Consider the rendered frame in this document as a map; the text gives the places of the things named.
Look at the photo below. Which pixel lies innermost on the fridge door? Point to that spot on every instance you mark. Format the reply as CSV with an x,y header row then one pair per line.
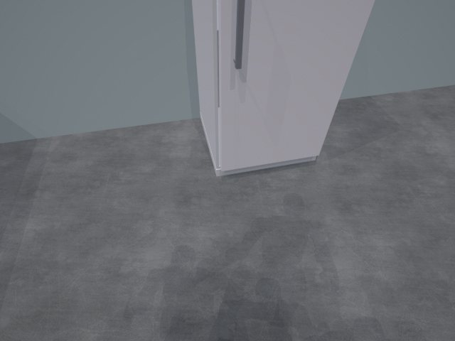
x,y
296,56

